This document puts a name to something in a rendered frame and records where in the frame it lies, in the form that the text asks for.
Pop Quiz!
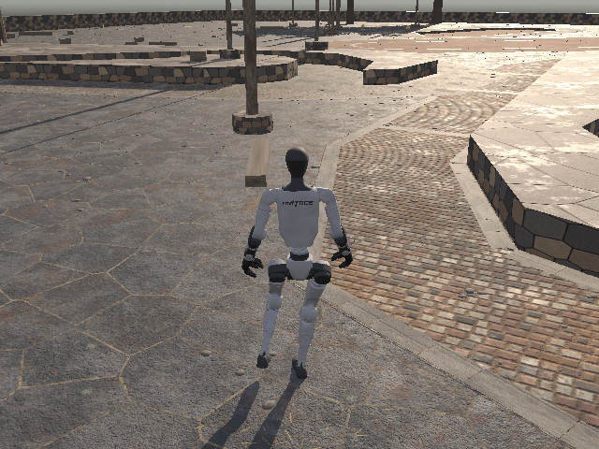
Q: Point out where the robot right forearm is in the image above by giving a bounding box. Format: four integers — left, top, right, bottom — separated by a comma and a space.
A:
334, 224, 351, 256

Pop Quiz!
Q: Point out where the robot right hand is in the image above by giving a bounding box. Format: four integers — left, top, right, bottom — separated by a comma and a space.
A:
331, 252, 353, 268

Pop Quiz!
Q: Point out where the robot right thigh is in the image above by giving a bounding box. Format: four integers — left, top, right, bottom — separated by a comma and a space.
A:
299, 260, 331, 323

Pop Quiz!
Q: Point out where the robot left upper arm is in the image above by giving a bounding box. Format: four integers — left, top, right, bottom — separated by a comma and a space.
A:
252, 188, 279, 240

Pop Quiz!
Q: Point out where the right robot shin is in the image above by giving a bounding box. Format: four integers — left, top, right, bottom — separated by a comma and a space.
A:
297, 307, 317, 367

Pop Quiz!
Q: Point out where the robot left hand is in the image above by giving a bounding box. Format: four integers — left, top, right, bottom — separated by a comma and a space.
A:
241, 258, 264, 278

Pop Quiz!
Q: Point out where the robot left forearm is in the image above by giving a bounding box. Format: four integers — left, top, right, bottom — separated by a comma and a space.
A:
243, 226, 261, 261

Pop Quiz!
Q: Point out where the robot right upper arm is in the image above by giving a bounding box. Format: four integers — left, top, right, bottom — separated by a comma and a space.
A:
317, 187, 343, 239

